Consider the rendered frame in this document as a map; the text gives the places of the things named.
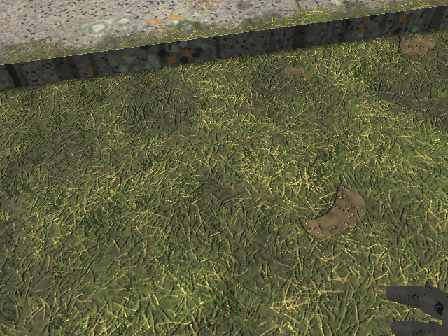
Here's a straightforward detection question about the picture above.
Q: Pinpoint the right robot hand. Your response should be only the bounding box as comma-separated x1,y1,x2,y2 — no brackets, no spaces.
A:
379,284,448,336

